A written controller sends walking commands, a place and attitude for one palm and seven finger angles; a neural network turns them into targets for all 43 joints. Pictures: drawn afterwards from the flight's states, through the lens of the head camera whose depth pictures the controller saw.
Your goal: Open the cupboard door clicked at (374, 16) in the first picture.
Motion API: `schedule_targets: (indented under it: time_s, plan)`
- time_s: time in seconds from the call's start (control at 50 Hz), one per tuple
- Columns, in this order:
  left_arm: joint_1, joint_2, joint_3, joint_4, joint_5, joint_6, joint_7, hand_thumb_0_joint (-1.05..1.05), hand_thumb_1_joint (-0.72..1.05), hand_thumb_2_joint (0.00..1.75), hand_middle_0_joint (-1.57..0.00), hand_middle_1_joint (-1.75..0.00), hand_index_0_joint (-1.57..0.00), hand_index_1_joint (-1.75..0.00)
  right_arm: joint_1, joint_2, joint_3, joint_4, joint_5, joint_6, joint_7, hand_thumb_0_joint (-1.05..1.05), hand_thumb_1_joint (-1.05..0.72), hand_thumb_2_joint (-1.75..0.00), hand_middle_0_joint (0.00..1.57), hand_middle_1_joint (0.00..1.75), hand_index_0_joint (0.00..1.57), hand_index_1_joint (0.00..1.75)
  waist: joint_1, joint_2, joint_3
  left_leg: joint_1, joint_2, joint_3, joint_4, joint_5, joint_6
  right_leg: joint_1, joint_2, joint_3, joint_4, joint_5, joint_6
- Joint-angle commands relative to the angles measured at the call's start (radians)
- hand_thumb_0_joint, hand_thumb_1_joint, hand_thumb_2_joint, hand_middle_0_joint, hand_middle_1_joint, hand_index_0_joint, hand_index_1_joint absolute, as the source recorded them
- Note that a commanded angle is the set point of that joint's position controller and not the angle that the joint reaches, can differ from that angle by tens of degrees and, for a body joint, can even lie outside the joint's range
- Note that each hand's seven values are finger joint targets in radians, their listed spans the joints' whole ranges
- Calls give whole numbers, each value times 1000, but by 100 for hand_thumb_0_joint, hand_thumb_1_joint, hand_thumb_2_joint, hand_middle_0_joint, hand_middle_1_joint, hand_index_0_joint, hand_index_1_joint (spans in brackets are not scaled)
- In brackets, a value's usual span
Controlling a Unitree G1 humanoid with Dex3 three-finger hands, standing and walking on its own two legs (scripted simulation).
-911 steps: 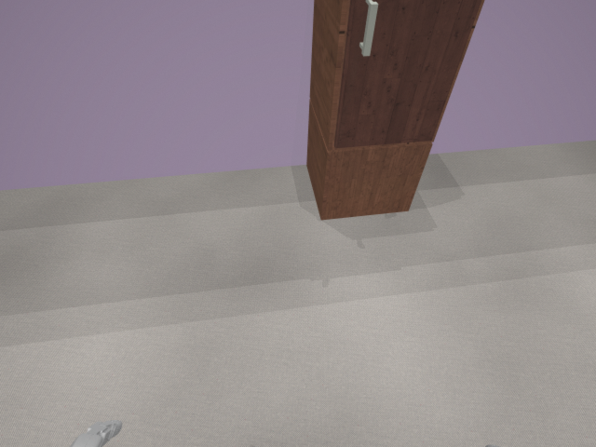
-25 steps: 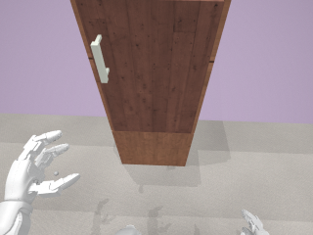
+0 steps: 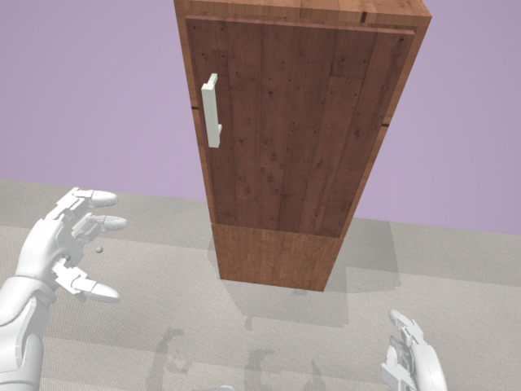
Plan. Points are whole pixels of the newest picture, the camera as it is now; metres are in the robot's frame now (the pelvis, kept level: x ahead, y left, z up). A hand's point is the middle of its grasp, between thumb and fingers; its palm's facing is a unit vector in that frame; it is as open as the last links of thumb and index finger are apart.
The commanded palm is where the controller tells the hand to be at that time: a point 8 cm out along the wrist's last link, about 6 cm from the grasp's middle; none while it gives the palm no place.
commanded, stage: raise the hand with hooked fingers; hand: left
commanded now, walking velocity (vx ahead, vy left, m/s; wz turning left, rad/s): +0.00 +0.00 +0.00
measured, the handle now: (213, 111) +0.59 +0.15 +0.11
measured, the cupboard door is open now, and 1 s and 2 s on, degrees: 0 0 0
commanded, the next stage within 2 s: move the hooked fingers beside the handle in 0.72 s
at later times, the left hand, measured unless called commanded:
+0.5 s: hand (104, 228) +0.29 +0.25 +0.12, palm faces -0.02 -1.00 -0.03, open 14.0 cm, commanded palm +0.26 +0.30 +0.13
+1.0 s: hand (115, 212) +0.32 +0.24 +0.12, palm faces +0.01 -1.00 +0.00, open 14.0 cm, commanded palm +0.30 +0.29 +0.13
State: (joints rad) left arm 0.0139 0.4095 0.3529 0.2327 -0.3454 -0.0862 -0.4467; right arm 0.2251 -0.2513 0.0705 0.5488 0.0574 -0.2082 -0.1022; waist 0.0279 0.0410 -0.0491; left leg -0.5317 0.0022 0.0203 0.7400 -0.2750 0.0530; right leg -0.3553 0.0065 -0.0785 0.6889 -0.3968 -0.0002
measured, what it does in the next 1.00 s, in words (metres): stands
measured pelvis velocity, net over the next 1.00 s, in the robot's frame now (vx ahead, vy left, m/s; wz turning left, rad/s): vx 0.00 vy -0.03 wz -0.01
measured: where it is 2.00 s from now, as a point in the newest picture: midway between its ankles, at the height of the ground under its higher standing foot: outside the picture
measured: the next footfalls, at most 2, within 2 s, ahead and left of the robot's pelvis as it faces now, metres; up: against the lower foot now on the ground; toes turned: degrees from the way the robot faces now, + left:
none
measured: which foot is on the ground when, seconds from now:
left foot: down 0.00-1.00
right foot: down 0.00-1.00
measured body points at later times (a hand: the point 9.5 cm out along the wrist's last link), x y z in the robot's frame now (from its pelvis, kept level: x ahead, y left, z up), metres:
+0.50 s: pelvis +0.00 -0.02 +0.01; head +0.01 -0.02 +0.46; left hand +0.28 +0.30 +0.13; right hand +0.15 -0.27 -0.07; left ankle +0.06 +0.08 -0.71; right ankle -0.03 -0.12 -0.71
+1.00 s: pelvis +0.00 -0.03 +0.00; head +0.02 -0.04 +0.45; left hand +0.31 +0.30 +0.13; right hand +0.17 -0.28 -0.07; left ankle +0.06 +0.08 -0.71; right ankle -0.03 -0.12 -0.71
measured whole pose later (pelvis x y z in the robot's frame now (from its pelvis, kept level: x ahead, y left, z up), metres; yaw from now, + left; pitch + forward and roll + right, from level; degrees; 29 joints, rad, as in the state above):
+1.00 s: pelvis +0.00 -0.03 +0.00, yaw -1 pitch +3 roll -1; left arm -0.20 0.45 0.43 0.46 -0.35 -0.10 -0.51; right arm 0.26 -0.28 0.05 0.59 0.07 -0.19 -0.12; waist 0.02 0.04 -0.04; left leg -0.49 0.03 0.01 0.69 -0.26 0.01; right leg -0.33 0.04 -0.08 0.66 -0.39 -0.04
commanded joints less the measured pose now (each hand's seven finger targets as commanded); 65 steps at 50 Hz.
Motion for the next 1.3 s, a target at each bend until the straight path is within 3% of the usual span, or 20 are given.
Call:
schedule_targets:
  time_s: [0.0, 0.08, 0.14, 0.2, 0.24, 0.26, 0.36, 0.46, 0.52, 0.58, 0.64, 0.66, 0.76, 0.8, 0.9, 1.0, 1.1, 1.16, 1.22, 1.28]
  plan:
    - [-322, 270, 131, -283, -22, -97, 1, 0, -50, 30, -30, -120, -30, -120, -48, -157, -62, -135, 0, -58, -18, 0, -90, -90, 20, 30, 20, 30, -18, 106, -226, 376, 22, -128, -179, 36, -35, -114, 46, 4, -123, 109, -34]
    - [-334, 300, 163, -219, -27, -107, -7, 0, -50, 30, -30, -120, -30, -120, -44, -161, -57, -115, -1, -62, -20, 0, -90, -90, 20, 30, 20, 30, -14, 103, -206, 377, 19, -127, -196, 46, -34, -86, 49, 5, -148, 123, -36]
    - [-352, 293, 144, -101, -25, -59, -39, 0, -50, 30, -30, -120, -30, -120, -44, -165, -57, -103, 8, -57, -29, 0, -90, -90, 20, 30, 20, 30, -21, 80, -123, 326, 15, -119, -217, -22, -29, -96, 43, 7, -176, 92, -30]
    - [-385, 327, 152, -46, -30, -14, -73, 0, -50, 30, -30, -120, -30, -120, -42, -173, -59, -109, 14, -55, -33, 0, -90, -90, 20, 30, 20, 30, -14, 58, -136, 314, 4, -107, -214, -7, -23, -71, 39, 16, -194, 99, -30]
    - [-352, 289, 118, -14, -33, 5, -92, 0, -50, 30, -30, -120, -30, -120, -39, -172, -60, -114, 16, -55, -29, 0, -90, -90, 20, 30, 20, 30, -15, 42, -127, 308, 2, -97, -202, 8, -19, -83, 38, 21, -198, 106, -27]
    - [-348, 276, 110, -27, -39, 2, -98, 0, -50, 30, -30, -120, -30, -120, -36, -171, -61, -122, 15, -58, -24, 0, -90, -90, 20, 30, 20, 30, -11, 36, -143, 314, -1, -97, -198, 21, -18, -71, 43, 22, -194, 112, -29]
    - [-351, 343, 182, -119, -54, -53, -79, 0, -50, 30, -30, -120, -30, -120, -32, -173, -70, -128, 6, -71, -10, 0, -90, -90, 20, 30, 20, 30, 1, 18, -206, 330, -4, -78, -168, 97, -14, -39, 42, 38, -184, 166, -26]
    - [-375, 367, 215, -144, -42, -89, -41, 0, -50, 30, -30, -120, -30, -120, -26, -167, -71, -120, 2, -71, -10, 0, -90, -90, 20, 30, 20, 30, 2, 74, -190, 329, -7, -64, -164, 99, -13, -41, 38, 48, -183, 173, -23]
    - [-371, 328, 183, -117, -33, -80, -43, 0, -50, 30, -30, -120, -30, -120, -25, -163, -70, -112, 7, -70, -14, 0, -90, -90, 20, 30, 20, 30, -9, 93, -176, 332, -5, -59, -162, 105, -13, -50, 32, 51, -184, 197, -17]
    - [-351, 316, 169, -83, -44, -61, -62, 0, -50, 30, -30, -120, -30, -120, -24, -166, -73, -111, 11, -66, -19, 0, -90, -90, 20, 30, 20, 30, -14, 23, -181, 310, -6, -49, -138, 123, -7, -38, 24, 77, -188, 238, 0]
    - [-372, 299, 147, -63, -46, -52, -78, 0, -50, 30, -30, -120, -30, -120, -29, -166, -71, -109, 15, -63, -20, 0, -90, -90, 20, 30, 20, 30, -16, 34, -155, 302, -7, -53, -140, 116, -9, -58, 24, 72, -186, 233, 0]
    - [-371, 298, 147, -63, -54, -53, -79, 0, -50, 30, -30, -120, -30, -120, -28, -167, -72, -109, 15, -63, -21, 0, -90, -90, 20, 30, 20, 30, -16, -4, -156, 292, -8, -50, -127, 127, -7, -48, 21, 89, -188, 247, 11]
    - [-369, 316, 169, -53, -57, -57, -76, 0, -50, 30, -30, -120, -30, -120, -29, -165, -72, -112, 15, -56, -16, 0, -90, -90, 20, 30, 20, 30, -8, -10, -179, 278, -10, -45, -109, 144, -7, -38, 13, 106, -176, 276, 21]
    - [-384, 323, 176, -81, -51, -69, -69, 0, -50, 30, -30, -120, -30, -120, -34, -161, -72, -115, 14, -56, -14, 0, -90, -90, 20, 30, 20, 30, -6, 26, -205, 301, -9, -45, -111, 160, -8, -34, 12, 101, -167, 305, 18]
    - [-493, 352, 188, 11, -37, -77, -56, 0, -50, 30, -30, -120, -30, -120, -17, -166, -71, -93, 13, -41, -22, 0, -90, -90, 20, 30, 20, 30, -28, 0, -187, 271, -8, -45, -103, 135, -8, -53, 13, 109, -167, 280, 16]
    - [-626, 334, 129, 57, -19, -86, -66, 0, -50, 30, -30, -120, -30, -120, -9, -168, -70, -78, 16, -32, -28, 0, -90, -90, 20, 30, 20, 30, -45, 76, -216, 305, -7, -51, -103, 124, -9, -86, 17, 93, -161, 246, 1]
    - [-628, 313, 103, 109, -8, -83, -62, 0, -50, 30, -30, -120, -30, -120, 10, -176, -76, -86, 13, -24, -19, 0, -90, -90, 20, 30, 20, 30, -35, 25, -264, 321, -5, -60, -107, 154, -8, -87, 26, 65, -139, 275, -9]
    - [-666, 339, 121, 183, 0, -74, -45, 0, -50, 30, -30, -120, -30, -120, 23, -180, -75, -78, 13, -8, -15, 0, -90, -90, 20, 30, 20, 30, -36, -8, -227, 284, -5, -62, -110, 142, -8, -99, 31, 55, -134, 256, -14]
    - [-678, 371, 154, 203, 14, -80, -26, 0, -50, 30, -30, -120, -30, -120, 35, -185, -78, -87, 9, 7, -5, 0, -90, -90, 20, 30, 20, 30, -24, 6, -259, 285, -3, -63, -112, 158, -10, -89, 30, 53, -120, 275, -18]
    - [-774, 399, 158, 223, 32, -101, -12, 0, -50, 30, -30, -120, -30, -120, 50, -187, -78, -79, 5, 23, -2, 0, -90, -90, 20, 30, 20, 30, -43, 24, -274, 281, 0, -59, -99, 166, -9, -99, 32, 56, -112, 279, -17]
